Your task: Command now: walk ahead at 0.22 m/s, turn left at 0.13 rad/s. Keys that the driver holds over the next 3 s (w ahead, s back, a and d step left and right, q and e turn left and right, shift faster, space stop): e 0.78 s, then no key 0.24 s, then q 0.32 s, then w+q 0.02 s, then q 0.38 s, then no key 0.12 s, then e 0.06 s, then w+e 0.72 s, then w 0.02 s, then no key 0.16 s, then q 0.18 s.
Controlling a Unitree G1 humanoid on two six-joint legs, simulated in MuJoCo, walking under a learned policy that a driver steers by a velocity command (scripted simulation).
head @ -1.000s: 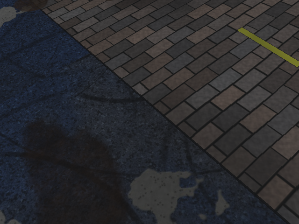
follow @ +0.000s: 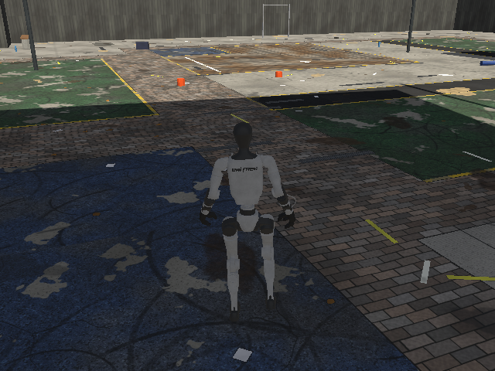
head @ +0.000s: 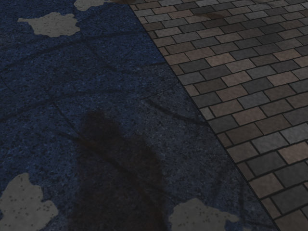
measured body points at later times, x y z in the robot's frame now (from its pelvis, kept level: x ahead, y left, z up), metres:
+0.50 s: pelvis +0.11 -0.02 +0.00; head +0.16 -0.04 +0.44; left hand +0.32 +0.22 -0.09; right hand +0.21 -0.32 -0.11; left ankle +0.11 +0.12 -0.66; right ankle +0.16 -0.12 -0.74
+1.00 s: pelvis +0.16 +0.02 +0.00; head +0.20 +0.03 +0.45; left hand +0.43 +0.20 -0.11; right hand +0.16 -0.28 -0.09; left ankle +0.22 +0.12 -0.74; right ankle +0.07 -0.11 -0.68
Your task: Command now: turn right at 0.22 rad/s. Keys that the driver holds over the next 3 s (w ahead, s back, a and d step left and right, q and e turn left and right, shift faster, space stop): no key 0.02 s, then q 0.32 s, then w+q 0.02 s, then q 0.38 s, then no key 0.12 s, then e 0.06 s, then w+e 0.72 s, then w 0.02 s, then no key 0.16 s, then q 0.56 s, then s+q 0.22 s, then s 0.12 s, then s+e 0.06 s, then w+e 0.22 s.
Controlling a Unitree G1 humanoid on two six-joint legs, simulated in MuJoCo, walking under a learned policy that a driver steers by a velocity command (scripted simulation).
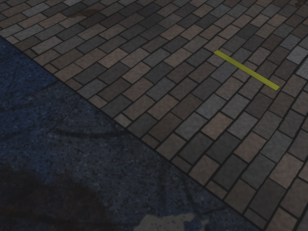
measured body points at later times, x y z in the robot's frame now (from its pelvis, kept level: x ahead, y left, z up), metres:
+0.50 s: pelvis +0.00 +0.02 -0.02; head +0.02 +0.06 +0.42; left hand +0.10 +0.32 -0.13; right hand +0.18 -0.25 -0.10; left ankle -0.01 +0.10 -0.74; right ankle -0.02 -0.14 -0.71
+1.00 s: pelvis +0.02 +0.03 +0.00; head +0.03 +0.05 +0.45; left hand +0.04 +0.34 -0.12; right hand +0.27 -0.15 -0.09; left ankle -0.01 +0.10 -0.74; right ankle +0.08 -0.11 -0.73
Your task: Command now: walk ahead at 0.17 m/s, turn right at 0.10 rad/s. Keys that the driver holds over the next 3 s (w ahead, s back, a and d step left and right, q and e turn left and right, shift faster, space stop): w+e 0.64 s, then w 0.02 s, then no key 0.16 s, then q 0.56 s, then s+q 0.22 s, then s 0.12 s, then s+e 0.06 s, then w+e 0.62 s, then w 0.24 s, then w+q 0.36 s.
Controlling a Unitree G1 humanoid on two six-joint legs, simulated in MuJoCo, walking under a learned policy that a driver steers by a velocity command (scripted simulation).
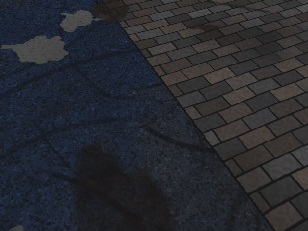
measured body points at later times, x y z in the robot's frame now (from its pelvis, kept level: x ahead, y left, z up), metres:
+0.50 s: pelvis +0.17 +0.01 +0.00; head +0.19 +0.01 +0.44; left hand +0.29 +0.28 -0.12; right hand +0.28 -0.29 -0.08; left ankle +0.22 +0.11 -0.74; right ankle +0.02 -0.11 -0.67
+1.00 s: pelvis +0.36 -0.10 -0.01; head +0.40 -0.13 +0.44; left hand +0.64 +0.04 -0.10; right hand +0.30 -0.38 -0.14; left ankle +0.33 +0.09 -0.66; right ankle +0.42 -0.22 -0.74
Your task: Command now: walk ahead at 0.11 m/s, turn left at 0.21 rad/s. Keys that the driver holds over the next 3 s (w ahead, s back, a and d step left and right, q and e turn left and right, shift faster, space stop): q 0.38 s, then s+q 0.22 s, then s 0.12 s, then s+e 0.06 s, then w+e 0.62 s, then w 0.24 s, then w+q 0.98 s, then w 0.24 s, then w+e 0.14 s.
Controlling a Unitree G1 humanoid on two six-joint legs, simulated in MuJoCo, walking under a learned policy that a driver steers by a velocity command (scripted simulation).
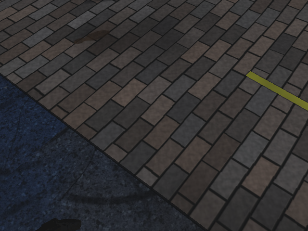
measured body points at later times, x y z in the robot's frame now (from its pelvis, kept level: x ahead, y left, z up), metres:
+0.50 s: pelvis +0.03 +0.05 +0.02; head +0.07 +0.10 +0.46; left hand +0.12 +0.37 -0.11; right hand +0.23 -0.20 -0.07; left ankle +0.02 +0.14 -0.73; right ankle +0.06 -0.10 -0.63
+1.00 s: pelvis +0.01 -0.03 +0.01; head +0.02 -0.06 +0.46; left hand -0.07 +0.23 -0.11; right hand +0.26 -0.22 -0.10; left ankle +0.02 +0.13 -0.69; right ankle -0.01 -0.15 -0.73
